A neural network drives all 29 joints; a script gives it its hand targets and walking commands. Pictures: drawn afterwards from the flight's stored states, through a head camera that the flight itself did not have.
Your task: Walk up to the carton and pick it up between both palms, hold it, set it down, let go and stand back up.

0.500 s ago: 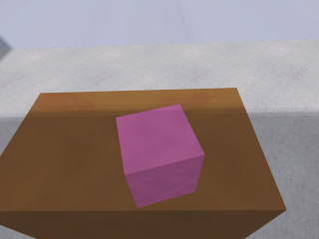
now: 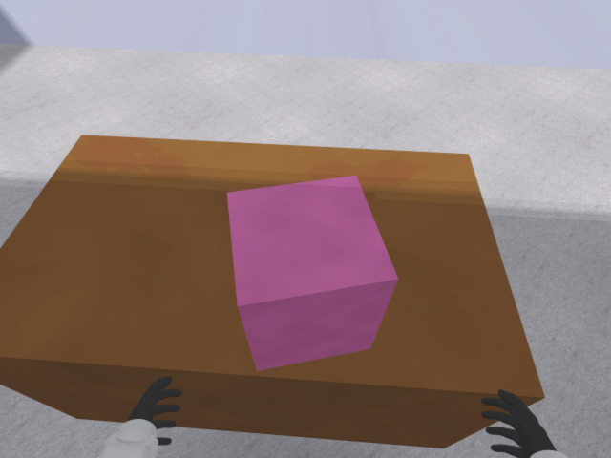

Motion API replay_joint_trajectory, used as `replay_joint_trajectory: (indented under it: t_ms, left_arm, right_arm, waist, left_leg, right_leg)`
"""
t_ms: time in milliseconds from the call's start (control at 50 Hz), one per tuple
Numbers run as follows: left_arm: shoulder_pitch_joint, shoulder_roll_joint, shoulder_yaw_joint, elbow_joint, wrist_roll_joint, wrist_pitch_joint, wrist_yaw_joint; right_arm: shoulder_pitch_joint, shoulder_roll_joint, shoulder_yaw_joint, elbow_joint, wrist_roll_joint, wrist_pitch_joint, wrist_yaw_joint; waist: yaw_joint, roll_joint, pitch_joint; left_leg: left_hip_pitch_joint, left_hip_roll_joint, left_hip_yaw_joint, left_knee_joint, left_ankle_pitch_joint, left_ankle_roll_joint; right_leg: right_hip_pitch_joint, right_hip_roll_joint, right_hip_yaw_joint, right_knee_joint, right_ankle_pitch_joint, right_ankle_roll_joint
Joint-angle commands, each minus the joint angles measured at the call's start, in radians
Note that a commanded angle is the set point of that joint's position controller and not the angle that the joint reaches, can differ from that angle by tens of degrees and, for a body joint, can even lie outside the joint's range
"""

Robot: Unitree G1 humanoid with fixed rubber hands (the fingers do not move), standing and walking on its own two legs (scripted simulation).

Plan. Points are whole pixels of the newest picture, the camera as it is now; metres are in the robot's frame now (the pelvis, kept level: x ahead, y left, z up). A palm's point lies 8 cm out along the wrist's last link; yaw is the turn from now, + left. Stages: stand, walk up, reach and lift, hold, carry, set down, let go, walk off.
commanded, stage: reach and lift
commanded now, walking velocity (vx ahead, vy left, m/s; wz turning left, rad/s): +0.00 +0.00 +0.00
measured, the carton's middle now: (304, 277) +0.41 +0.02 -0.07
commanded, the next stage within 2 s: none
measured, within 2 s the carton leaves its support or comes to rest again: neither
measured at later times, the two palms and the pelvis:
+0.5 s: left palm (139, 450) +0.15 +0.23 -0.06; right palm out of the picture +0.12 -0.26 -0.08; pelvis +0.00 -0.01 +0.01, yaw -1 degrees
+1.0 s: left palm (153, 442) +0.16 +0.21 -0.06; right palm (515, 437) +0.16 -0.25 -0.06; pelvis +0.02 +0.00 +0.01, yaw -1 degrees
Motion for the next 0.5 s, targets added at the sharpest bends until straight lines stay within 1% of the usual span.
replay_joint_trajectory:
  t_ms: [0, 20, 40, 60, 80, 100, 120, 140, 160, 180, 200, 220, 240, 260, 280, 300, 320, 340, 360, 380, 400, 420, 440, 460, 480]
  left_arm:
    - [-0.078, 0.191, 0.1, -0.194, -0.013, -0.054, 0.033]
    - [-0.066, 0.189, 0.07, -0.165, -0.01, -0.056, 0.026]
    - [-0.057, 0.181, 0.069, -0.16, -0.019, -0.072, 0.027]
    - [-0.064, 0.204, 0.095, -0.2, -0.018, -0.088, 0.031]
    - [-0.078, 0.201, 0.07, -0.167, -0.039, -0.101, 0.03]
    - [-0.083, 0.218, 0.06, -0.184, -0.054, -0.12, 0.034]
    - [-0.052, 0.2, 0.073, -0.153, -0.051, -0.127, 0.028]
    - [-0.079, 0.189, 0.051, -0.169, -0.06, -0.142, 0.028]
    - [-0.06, 0.185, 0.05, -0.147, -0.062, -0.137, 0.032]
    - [-0.03, 0.181, 0.068, -0.124, -0.06, -0.149, 0.025]
    - [-0.048, 0.199, 0.061, -0.181, -0.065, -0.166, 0.033]
    - [-0.051, 0.188, 0.048, -0.183, -0.08, -0.175, 0.034]
    - [-0.032, 0.17, 0.048, -0.196, -0.091, -0.184, 0.035]
    - [-0.056, 0.184, 0.041, -0.209, -0.1, -0.204, 0.038]
    - [-0.002, 0.19, 0.032, -0.188, -0.1, -0.211, 0.033]
    - [0.028, 0.169, 0.043, -0.181, -0.107, -0.226, 0.035]
    - [0.048, 0.151, 0.039, -0.16, -0.101, -0.238, 0.035]
    - [0.047, 0.159, 0.035, -0.157, -0.126, -0.261, 0.03]
    - [0.058, 0.178, 0.033, -0.151, -0.124, -0.271, 0.033]
    - [0.034, 0.154, 0.042, -0.134, -0.134, -0.293, 0.038]
    - [0.062, 0.171, 0.033, -0.095, -0.13, -0.295, 0.035]
    - [0.05, 0.145, 0.04, -0.158, -0.126, -0.306, 0.05]
    - [0.068, 0.139, 0.032, -0.164, -0.124, -0.323, 0.056]
    - [0.055, 0.131, 0.028, -0.135, -0.125, -0.334, 0.062]
    - [0.048, 0.109, 0.021, -0.169, -0.133, -0.353, 0.066]
  right_arm:
    - [-0.015, -0.183, -0.026, -0.143, 0.024, -0.034, -0.007]
    - [-0.001, -0.205, -0.056, -0.111, 0.013, -0.026, -0.004]
    - [0.013, -0.174, -0.036, -0.138, 0.012, -0.029, -0.006]
    - [0.008, -0.183, -0.024, -0.157, 0.013, -0.029, -0.012]
    - [0.002, -0.158, -0.025, -0.168, 0.017, -0.041, -0.014]
    - [-0.002, -0.158, -0.041, -0.178, 0.022, -0.057, -0.021]
    - [0.007, -0.131, -0.017, -0.189, 0.012, -0.054, -0.02]
    - [0.028, -0.136, -0.024, -0.212, 0.01, -0.056, -0.019]
    - [0.042, -0.125, -0.025, -0.194, 0.003, -0.047, -0.023]
    - [0.059, -0.128, -0.011, -0.224, 0.007, -0.051, -0.025]
    - [0.063, -0.11, -0.012, -0.239, 0.01, -0.06, -0.027]
    - [0.073, -0.115, -0.04, -0.252, 0.007, -0.063, -0.033]
    - [0.064, -0.1, -0.033, -0.284, 0.012, -0.07, -0.032]
    - [0.054, -0.103, -0.04, -0.31, 0.004, -0.073, -0.035]
    - [0.067, -0.101, -0.034, -0.307, 0.018, -0.082, -0.037]
    - [0.085, -0.094, -0.028, -0.301, 0.025, -0.088, -0.034]
    - [0.129, -0.109, -0.038, -0.296, 0.012, -0.105, -0.035]
    - [0.115, -0.097, -0.032, -0.332, 0.012, -0.11, -0.04]
    - [0.118, -0.119, -0.047, -0.313, 0.013, -0.106, -0.04]
    - [0.109, -0.087, -0.042, -0.291, 0.011, -0.115, -0.04]
    - [0.101, -0.113, -0.039, -0.296, 0.009, -0.124, -0.039]
    - [0.109, -0.087, -0.024, -0.282, 0.009, -0.13, -0.026]
    - [0.112, -0.095, -0.034, -0.26, 0.013, -0.137, -0.024]
    - [0.094, -0.092, -0.041, -0.259, 0.012, -0.149, -0.023]
    - [0.081, -0.093, -0.028, -0.286, 0.028, -0.164, -0.02]
  waist:
    - [-0.006, 0.032, -0.258]
    - [-0.011, -0.026, -0.243]
    - [-0.005, -0.019, -0.24]
    - [0.015, -0.004, -0.275]
    - [-0.002, -0.029, -0.245]
    - [-0.006, -0.035, -0.247]
    - [0.022, -0.021, -0.184]
    - [0.002, -0.031, -0.22]
    - [0.018, -0.009, -0.204]
    - [0.023, -0.058, -0.192]
    - [0.025, -0.023, -0.192]
    - [0.002, -0.023, -0.189]
    - [0.018, -0.036, -0.22]
    - [0.014, -0.048, -0.236]
    - [0.011, -0.035, -0.237]
    - [0.022, -0.038, -0.265]
    - [0.018, -0.072, -0.238]
    - [0.024, -0.107, -0.217]
    - [0.02, -0.097, -0.268]
    - [0.02, -0.098, -0.208]
    - [0.031, -0.089, -0.174]
    - [0.033, -0.032, -0.198]
    - [0.034, -0.024, -0.222]
    - [0.041, -0.026, -0.196]
    - [0.046, -0.012, -0.223]
  left_leg:
    - [0.158, -0.051, 0.049, -0.121, 0.281, -0.019]
    - [0.172, -0.035, 0.044, -0.134, 0.24, -0.02]
    - [0.17, -0.043, 0.055, -0.155, 0.244, -0.006]
    - [0.164, -0.051, 0.056, -0.129, 0.267, -0.014]
    - [0.152, -0.05, 0.05, -0.136, 0.225, -0.011]
    - [0.164, -0.05, 0.042, -0.145, 0.216, -0.005]
    - [0.141, -0.06, 0.062, -0.182, 0.155, 0.001]
    - [0.142, -0.06, 0.064, -0.186, 0.124, -0.002]
    - [0.118, -0.063, 0.079, -0.194, 0.112, -0.001]
    - [0.136, -0.069, 0.078, -0.205, 0.109, 0.012]
    - [0.106, -0.069, 0.063, -0.201, 0.118, 0.012]
    - [0.123, -0.068, 0.068, -0.218, 0.128, 0.002]
    - [0.139, -0.065, 0.062, -0.209, 0.143, 0.009]
    - [0.123, -0.066, 0.062, -0.207, 0.12, 0.007]
    - [0.132, -0.06, 0.058, -0.214, 0.153, 0.0]
    - [0.129, -0.058, 0.066, -0.217, 0.161, -0.001]
    - [0.127, -0.058, 0.062, -0.228, 0.151, 0.003]
    - [0.131, -0.061, 0.057, -0.237, 0.134, 0.008]
    - [0.111, -0.063, 0.065, -0.229, 0.143, 0.005]
    - [0.137, -0.065, 0.063, -0.246, 0.132, 0.015]
    - [0.142, -0.071, 0.065, -0.256, 0.112, 0.016]
    - [0.142, -0.061, 0.062, -0.266, 0.127, 0.009]
    - [0.132, -0.059, 0.06, -0.269, 0.157, -0.001]
    - [0.154, -0.059, 0.059, -0.28, 0.137, -0.002]
    - [0.137, -0.059, 0.058, -0.266, 0.155, -0.007]
  right_leg:
    - [-0.017, -0.014, -0.067, -0.126, 0.393, 0.01]
    - [-0.021, -0.001, -0.06, -0.145, 0.355, -0.001]
    - [-0.021, -0.008, -0.06, -0.148, 0.383, 0.006]
    - [-0.03, -0.014, -0.055, -0.139, 0.411, 0.01]
    - [-0.054, -0.017, -0.044, -0.15, 0.384, 0.013]
    - [-0.055, -0.021, -0.04, -0.17, 0.367, 0.019]
    - [-0.042, -0.04, -0.024, -0.205, 0.289, 0.022]
    - [-0.053, -0.032, -0.021, -0.197, 0.243, 0.016]
    - [-0.051, -0.047, -0.014, -0.195, 0.25, 0.019]
    - [-0.034, -0.041, -0.009, -0.211, 0.262, 0.029]
    - [-0.022, -0.039, -0.011, -0.209, 0.251, 0.021]
    - [-0.037, -0.037, -0.021, -0.221, 0.247, 0.025]
    - [-0.035, -0.036, -0.013, -0.22, 0.262, 0.024]
    - [-0.042, -0.039, -0.008, -0.209, 0.241, 0.025]
    - [-0.033, -0.037, -0.019, -0.223, 0.296, 0.032]
    - [-0.03, -0.032, -0.021, -0.217, 0.304, 0.026]
    - [-0.023, -0.025, -0.029, -0.213, 0.308, 0.03]
    - [-0.028, -0.03, -0.016, -0.233, 0.282, 0.028]
    - [-0.003, -0.032, -0.014, -0.217, 0.304, 0.031]
    - [-0.045, -0.026, -0.014, -0.243, 0.264, 0.037]
    - [-0.069, -0.033, -0.011, -0.254, 0.2, 0.025]
    - [-0.05, -0.029, -0.015, -0.255, 0.169, 0.01]
    - [-0.036, -0.022, -0.023, -0.244, 0.202, 0.008]
    - [-0.04, -0.023, -0.026, -0.267, 0.183, 0.008]
    - [-0.033, -0.019, -0.024, -0.25, 0.198, 0.003]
